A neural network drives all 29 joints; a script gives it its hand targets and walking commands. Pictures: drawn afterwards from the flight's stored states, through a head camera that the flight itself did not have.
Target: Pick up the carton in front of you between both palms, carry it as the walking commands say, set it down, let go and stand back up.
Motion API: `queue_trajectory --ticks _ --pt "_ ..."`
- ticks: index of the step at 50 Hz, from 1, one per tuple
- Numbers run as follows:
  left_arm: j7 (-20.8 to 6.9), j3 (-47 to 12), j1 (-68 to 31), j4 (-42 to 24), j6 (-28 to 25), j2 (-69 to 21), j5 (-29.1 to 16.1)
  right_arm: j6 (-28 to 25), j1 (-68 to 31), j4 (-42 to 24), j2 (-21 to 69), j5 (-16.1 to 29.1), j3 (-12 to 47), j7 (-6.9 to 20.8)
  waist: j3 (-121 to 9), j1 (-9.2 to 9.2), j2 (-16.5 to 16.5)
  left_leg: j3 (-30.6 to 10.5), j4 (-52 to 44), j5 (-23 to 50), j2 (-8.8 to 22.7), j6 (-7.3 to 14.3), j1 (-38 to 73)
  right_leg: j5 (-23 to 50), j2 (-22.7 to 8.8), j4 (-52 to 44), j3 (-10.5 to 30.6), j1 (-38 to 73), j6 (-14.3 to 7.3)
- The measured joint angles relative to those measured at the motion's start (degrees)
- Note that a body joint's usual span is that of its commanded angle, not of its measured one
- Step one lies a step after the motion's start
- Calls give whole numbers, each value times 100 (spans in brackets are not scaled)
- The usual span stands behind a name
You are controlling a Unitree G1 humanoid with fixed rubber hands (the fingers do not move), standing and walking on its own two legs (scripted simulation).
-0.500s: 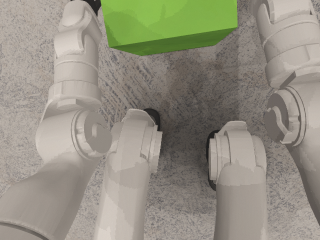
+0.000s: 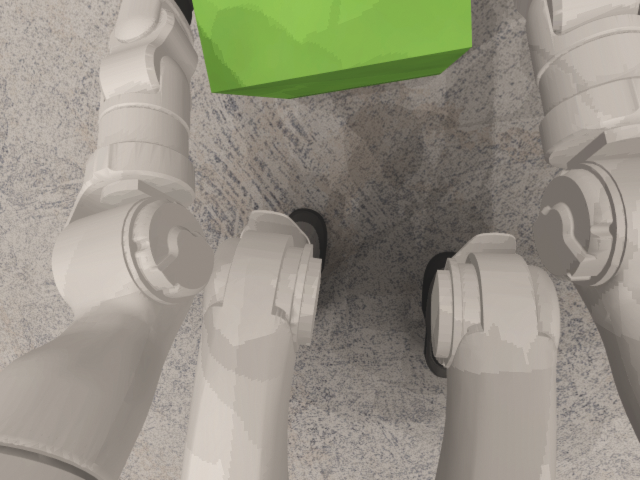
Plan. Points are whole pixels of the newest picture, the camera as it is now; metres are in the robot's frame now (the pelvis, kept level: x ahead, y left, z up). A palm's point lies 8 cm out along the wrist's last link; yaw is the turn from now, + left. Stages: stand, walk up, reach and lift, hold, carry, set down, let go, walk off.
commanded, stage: set down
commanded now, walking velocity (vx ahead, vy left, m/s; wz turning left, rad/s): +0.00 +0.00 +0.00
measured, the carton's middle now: out of the picture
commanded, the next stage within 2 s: let go in 1.34 s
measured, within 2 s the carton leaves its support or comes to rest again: neither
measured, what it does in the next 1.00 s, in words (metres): rises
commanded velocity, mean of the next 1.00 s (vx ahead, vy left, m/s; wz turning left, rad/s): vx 0.00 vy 0.00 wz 0.00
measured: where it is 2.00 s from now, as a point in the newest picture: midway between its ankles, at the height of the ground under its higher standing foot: (370, 311)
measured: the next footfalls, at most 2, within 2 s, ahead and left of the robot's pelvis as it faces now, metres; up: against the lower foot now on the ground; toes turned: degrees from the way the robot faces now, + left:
none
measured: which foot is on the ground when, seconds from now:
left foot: down 0.00-1.00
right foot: down 0.00-1.00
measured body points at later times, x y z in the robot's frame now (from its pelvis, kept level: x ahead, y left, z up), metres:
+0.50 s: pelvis -0.01 +0.01 +0.01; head +0.36 +0.01 +0.26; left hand +0.54 +0.24 -0.13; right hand +0.62 -0.13 -0.12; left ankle +0.13 +0.13 -0.34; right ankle +0.08 -0.10 -0.34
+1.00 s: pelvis +0.01 +0.01 +0.14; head +0.36 +0.00 +0.42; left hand +0.54 +0.24 +0.03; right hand +0.62 -0.14 +0.03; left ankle +0.13 +0.14 -0.34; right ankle +0.08 -0.10 -0.34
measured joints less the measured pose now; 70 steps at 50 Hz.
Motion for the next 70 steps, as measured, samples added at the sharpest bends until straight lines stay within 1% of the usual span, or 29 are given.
queue_trajectory --ticks 2,5,9,11,13,17,20,23,25,28,32,36,46,51,61,70 --pt "93 -179 -90 222 -160 49 -130 -42 -30 99 -162 196 263 -125 132 30 -6 24 21 0 27 3 48 8 -13 31 6 31 -3" --pt "327 -553 -198 631 -372 189 -514 -137 -60 271 -538 726 726 -348 307 66 -9 71 45 7 92 41 81 23 -58 56 0 47 -15" --pt "515 -1048 -248 889 -582 475 -1143 -265 -134 402 -1060 1555 1411 -427 405 74 -30 157 79 38 228 164 10 62 -175 70 -50 -28 -65" --pt "558 -1270 -252 876 -631 597 -1407 -299 -216 402 -1239 1888 1697 -416 422 68 -42 198 101 62 287 225 -39 84 -229 83 -71 -74 -85" --pt "598 -1434 -248 791 -633 668 -1601 -302 -314 378 -1343 2113 1883 -398 413 65 -48 232 120 88 327 275 -82 106 -268 94 -78 -112 -89" --pt "721 -1664 -184 433 -532 646 -1844 -227 -451 249 -1402 2264 1974 -390 290 70 -50 273 102 155 341 345 -149 157 -309 69 -60 -159 -59" --pt "843 -1802 -89 61 -397 513 -1913 -114 -439 108 -1407 2234 1899 -416 113 82 -71 271 9 220 296 368 -156 186 -359 -25 -63 -132 -44" --pt "973 -1890 47 -329 -197 361 -1889 45 -352 1 -1390 2162 1748 -442 -114 117 -132 245 -169 265 252 375 -68 212 -396 -217 -83 -16 -45" --pt "1039 -1898 141 -501 -61 275 -1824 144 -288 22 -1361 2078 1603 -429 -313 145 -186 224 -347 287 229 374 18 238 -412 -409 -96 80 -49" --pt "1062 -1825 271 -580 79 175 -1660 223 -206 204 -1296 1891 1330 -352 -681 176 -270 193 -673 333 200 368 123 299 -430 -757 -112 191 -54" --pt "1016 -1687 445 -636 157 75 -1446 223 -103 416 -1224 1615 976 -222 -1139 196 -331 157 -1102 404 173 365 228 394 -446 -1214 -126 300 -53" --pt "978 -1596 596 -790 216 10 -1341 216 13 396 -1204 1442 778 -148 -1445 208 -333 139 -1467 457 165 373 344 477 -442 -1605 -123 412 -40" --pt "929 -1511 1096 -1486 485 -74 -1332 478 503 -351 -1167 1310 709 -85 -1940 231 -311 120 -2408 573 187 392 803 688 -380 -2601 -70 832 -9" --pt "875 -1478 1355 -1719 593 -98 -1311 602 709 -559 -1096 1199 604 -18 -2182 240 -352 101 -3013 692 191 388 1167 847 -358 -3223 -45 1175 -9" --pt "740 -1367 1680 -1802 588 -221 -1089 561 956 -442 -976 907 245 162 -2475 252 -429 43 -4347 1056 199 392 2118 1270 -344 -4602 -18 2109 -10" --pt "577 -1112 1946 -1882 499 -430 -660 436 1203 -403 -804 533 -146 300 -2511 237 -426 36 -5528 1430 226 426 3049 1697 -338 -5820 40 3026 14"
